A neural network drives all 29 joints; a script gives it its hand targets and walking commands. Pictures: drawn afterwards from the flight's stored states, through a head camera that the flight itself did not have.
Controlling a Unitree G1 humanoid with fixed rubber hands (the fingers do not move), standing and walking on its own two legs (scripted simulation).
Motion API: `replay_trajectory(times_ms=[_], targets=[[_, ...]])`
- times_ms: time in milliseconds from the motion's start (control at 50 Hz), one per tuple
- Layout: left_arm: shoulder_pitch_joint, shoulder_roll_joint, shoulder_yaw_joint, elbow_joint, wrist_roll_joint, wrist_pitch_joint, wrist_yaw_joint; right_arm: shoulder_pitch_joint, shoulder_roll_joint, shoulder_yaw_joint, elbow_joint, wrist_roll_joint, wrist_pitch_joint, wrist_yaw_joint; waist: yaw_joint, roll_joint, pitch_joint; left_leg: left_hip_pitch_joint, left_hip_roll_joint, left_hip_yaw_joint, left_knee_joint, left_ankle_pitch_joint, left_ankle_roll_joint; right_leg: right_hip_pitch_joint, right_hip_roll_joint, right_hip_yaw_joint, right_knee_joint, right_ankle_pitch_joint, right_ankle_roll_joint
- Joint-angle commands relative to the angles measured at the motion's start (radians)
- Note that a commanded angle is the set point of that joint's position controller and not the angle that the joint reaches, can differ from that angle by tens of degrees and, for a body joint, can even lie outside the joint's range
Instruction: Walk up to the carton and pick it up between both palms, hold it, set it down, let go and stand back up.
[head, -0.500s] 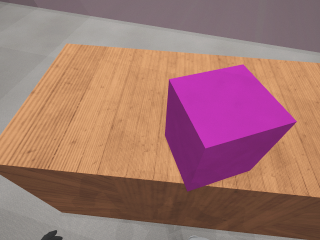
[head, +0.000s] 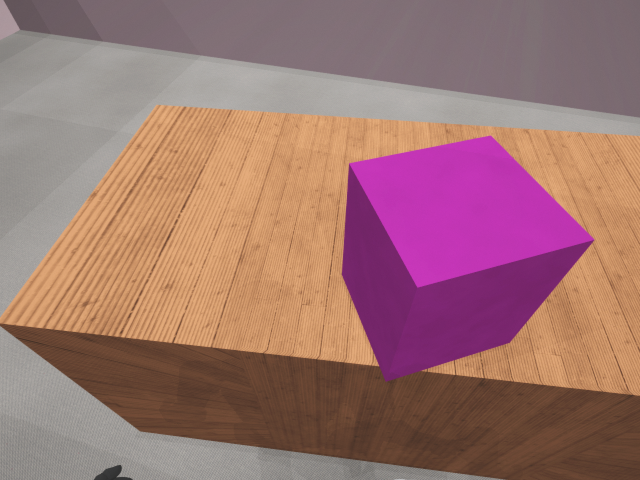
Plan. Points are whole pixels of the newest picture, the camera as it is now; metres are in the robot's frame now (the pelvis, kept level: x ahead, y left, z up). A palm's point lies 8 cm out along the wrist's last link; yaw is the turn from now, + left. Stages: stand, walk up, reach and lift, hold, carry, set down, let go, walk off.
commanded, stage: walk up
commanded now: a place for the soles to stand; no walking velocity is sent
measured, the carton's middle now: (437, 261) +0.40 -0.14 +0.02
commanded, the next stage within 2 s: none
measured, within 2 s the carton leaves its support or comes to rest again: neither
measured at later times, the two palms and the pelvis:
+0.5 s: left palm out of the picture +0.04 +0.31 -0.10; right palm out of the picture +0.05 -0.34 -0.09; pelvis -0.04 -0.02 +0.00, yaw +0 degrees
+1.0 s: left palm out of the picture +0.05 +0.30 -0.09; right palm out of the picture +0.06 -0.34 -0.09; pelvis -0.03 -0.02 +0.01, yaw +0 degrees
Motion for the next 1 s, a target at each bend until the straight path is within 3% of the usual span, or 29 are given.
replay_trajectory(times_ms=[0,40,60,80,100,140,200,220,240,400,420,440,480,500,560,580,600,640,680,700,740,780,820,840,860,880,900,940,980], targets=[[0.077,0.155,0.062,-0.01,-0.016,-0.002,0.004,-0.186,-0.246,-0.042,-0.089,-0.033,-0.028,-0.001,0.097,0.198,0.049,-0.223,0.28,-0.317,-0.345,0.059,0.182,0.078,0.008,0.094,0.152,-0.171,-0.009],[0.068,0.143,0.049,0.008,-0.004,-0.019,0.011,-0.184,-0.231,-0.044,-0.076,-0.025,-0.02,0.005,0.095,0.147,-0.008,-0.037,0.209,-0.218,-0.22,0.378,0.124,0.084,-0.006,0.037,-0.124,0.022,0.006],[0.037,0.15,0.048,0.0,0.0,-0.029,0.017,-0.138,-0.213,-0.045,-0.071,-0.025,-0.021,0.008,0.061,0.101,-0.131,0.095,0.178,-0.179,-0.162,0.518,0.074,0.107,-0.036,0.063,-0.133,0.197,-0.011],[-0.014,0.149,0.05,0.014,0.002,-0.034,0.017,-0.113,-0.208,-0.042,-0.067,-0.02,-0.022,0.008,0.044,0.145,-0.181,0.115,0.155,-0.172,-0.125,0.547,0.071,0.14,-0.049,0.082,-0.102,0.273,-0.002],[-0.023,0.147,0.045,0.004,0.007,-0.029,0.02,-0.105,-0.191,-0.041,-0.08,-0.024,-0.028,0.005,0.032,0.098,-0.182,0.114,0.171,-0.184,-0.121,0.53,0.087,0.139,-0.035,0.078,-0.083,0.254,-0.005],[-0.003,0.149,0.046,0.033,0.008,-0.033,0.018,-0.133,-0.204,-0.036,-0.069,-0.011,-0.027,0.006,0.043,0.104,-0.176,0.009,0.209,-0.262,-0.205,0.319,0.089,0.211,-0.02,0.102,-0.117,0.087,-0.008],[-0.011,0.141,0.033,0.065,0.005,-0.047,0.014,-0.172,-0.178,-0.022,-0.043,-0.019,-0.03,0.011,0.042,0.09,-0.145,0.02,0.135,-0.187,-0.217,0.167,0.058,0.149,-0.096,0.172,-0.18,0.119,-0.035],[-0.012,0.144,0.025,0.085,0.003,-0.051,0.012,-0.21,-0.163,-0.022,-0.044,-0.016,-0.029,0.014,0.049,0.09,-0.128,0.071,0.126,-0.149,-0.209,0.155,0.042,0.109,-0.111,0.169,-0.216,0.124,-0.036],[0.0,0.143,0.025,0.081,0.009,-0.057,0.012,-0.237,-0.162,-0.019,-0.044,-0.017,-0.026,0.015,0.031,0.024,-0.143,0.1,0.128,-0.138,-0.203,0.104,0.046,0.088,-0.118,0.182,-0.244,0.127,-0.03],[-0.085,0.163,0.024,0.073,0.015,-0.061,0.013,-0.257,-0.167,-0.027,-0.014,-0.023,-0.021,0.029,0.028,0.043,-0.086,0.041,0.097,-0.14,-0.233,0.057,0.044,0.062,-0.12,0.175,-0.28,0.017,-0.026],[-0.074,0.166,0.019,0.078,0.018,-0.062,0.006,-0.25,-0.164,-0.021,-0.004,-0.021,-0.022,0.03,0.011,-0.005,-0.08,0.069,0.103,-0.132,-0.243,0.034,0.042,-0.008,-0.127,0.203,-0.281,-0.014,-0.035],[-0.084,0.158,0.018,0.065,0.021,-0.061,0.002,-0.226,-0.187,-0.03,-0.005,-0.03,-0.018,0.031,0.02,0.034,-0.049,0.043,0.105,-0.146,-0.269,-0.061,0.031,-0.023,-0.122,0.19,-0.301,-0.124,-0.03],[-0.07,0.15,0.024,0.065,0.023,-0.061,0.004,-0.252,-0.175,-0.033,-0.011,-0.029,-0.016,0.037,0.02,-0.022,-0.042,0.059,0.109,-0.164,-0.266,-0.118,0.04,-0.057,-0.117,0.212,-0.353,-0.228,-0.028],[-0.077,0.172,0.022,0.075,0.022,-0.057,0.0,-0.22,-0.196,-0.036,-0.01,-0.031,-0.015,0.038,0.014,0.022,-0.062,0.077,0.099,-0.167,-0.281,-0.139,0.036,-0.062,-0.124,0.207,-0.347,-0.262,-0.031],[-0.053,0.16,0.024,0.074,0.024,-0.068,0.003,-0.235,-0.173,-0.028,-0.002,-0.023,-0.021,0.041,0.012,0.033,-0.107,0.09,0.115,-0.157,-0.287,-0.071,0.037,-0.004,-0.102,0.186,-0.315,-0.147,-0.024],[-0.078,0.164,0.02,0.071,0.025,-0.07,0.005,-0.227,-0.164,-0.027,0.015,-0.026,-0.024,0.04,0.014,0.003,-0.107,0.103,0.109,-0.136,-0.251,0.04,0.038,0.01,-0.123,0.195,-0.299,-0.007,-0.02],[-0.079,0.163,0.027,0.08,0.022,-0.07,0.004,-0.218,-0.154,-0.022,0.008,-0.022,-0.022,0.038,0.021,-0.04,-0.096,0.079,0.091,-0.103,-0.227,0.055,0.032,0.041,-0.128,0.207,-0.318,0.011,-0.014],[-0.067,0.182,0.022,0.091,0.023,-0.073,0.007,-0.217,-0.171,-0.03,0.009,-0.02,-0.018,0.04,0.009,0.015,-0.104,0.123,0.089,-0.097,-0.239,0.105,0.013,0.015,-0.148,0.228,-0.327,0.038,-0.023],[-0.053,0.165,0.025,0.087,0.018,-0.064,0.008,-0.219,-0.179,-0.027,0.008,-0.016,-0.023,0.037,0.014,0.016,-0.13,0.134,0.105,-0.132,-0.269,0.057,0.017,0.012,-0.123,0.192,-0.302,0.02,-0.023],[-0.035,0.175,0.022,0.081,0.017,-0.06,0.005,-0.256,-0.176,-0.028,0.002,-0.024,-0.025,0.034,0.042,-0.009,-0.116,0.093,0.115,-0.134,-0.262,0.042,0.03,0.05,-0.113,0.191,-0.312,0.025,-0.017],[-0.046,0.163,0.026,0.075,0.012,-0.067,0.004,-0.208,-0.175,-0.029,0.008,-0.02,-0.027,0.031,0.02,-0.007,-0.14,0.151,0.12,-0.146,-0.277,0.09,0.028,0.02,-0.113,0.19,-0.295,0.024,-0.024],[-0.037,0.151,0.023,0.08,0.014,-0.064,0.004,-0.242,-0.179,-0.026,-0.004,-0.019,-0.028,0.034,0.036,0.026,-0.126,0.089,0.117,-0.142,-0.278,0.06,0.029,0.06,-0.105,0.172,-0.289,0.046,-0.017],[-0.055,0.151,0.018,0.076,0.012,-0.068,0.008,-0.239,-0.159,-0.019,-0.007,-0.017,-0.026,0.035,0.024,0.038,-0.191,0.143,0.115,-0.114,-0.231,0.216,0.029,0.092,-0.117,0.158,-0.263,0.175,-0.014],[-0.063,0.163,0.026,0.071,0.01,-0.072,0.008,-0.206,-0.163,-0.021,-0.002,-0.015,-0.029,0.031,0.009,-0.016,-0.229,0.167,0.118,-0.104,-0.211,0.238,0.033,0.114,-0.126,0.178,-0.248,0.236,-0.022],[-0.062,0.167,0.028,0.066,0.01,-0.068,0.008,-0.205,-0.168,-0.015,-0.002,-0.014,-0.034,0.028,0.023,0.04,-0.247,0.161,0.128,-0.115,-0.225,0.297,0.026,0.141,-0.116,0.134,-0.222,0.237,-0.008],[-0.04,0.15,0.022,0.08,0.01,-0.065,0.011,-0.228,-0.162,-0.015,0.0,-0.018,-0.035,0.026,0.028,0.009,-0.219,0.176,0.136,-0.097,-0.209,0.347,0.034,0.12,-0.115,0.161,-0.219,0.292,-0.015],[-0.044,0.151,0.021,0.058,0.005,-0.066,0.01,-0.231,-0.165,-0.014,-0.019,-0.021,-0.035,0.027,0.024,0.047,-0.229,0.171,0.131,-0.11,-0.196,0.345,0.037,0.113,-0.122,0.138,-0.223,0.283,-0.013],[-0.065,0.14,0.021,0.079,0.012,-0.066,0.013,-0.239,-0.162,-0.019,-0.018,-0.01,-0.026,0.028,0.035,-0.015,-0.228,0.144,0.125,-0.112,-0.206,0.26,0.03,0.138,-0.119,0.149,-0.249,0.254,-0.017],[-0.062,0.136,0.014,0.068,0.014,-0.064,0.01,-0.228,-0.179,-0.016,-0.016,-0.017,-0.025,0.026,0.023,-0.017,-0.215,0.152,0.139,-0.11,-0.215,0.231,0.039,0.093,-0.12,0.159,-0.264,0.178,-0.014]])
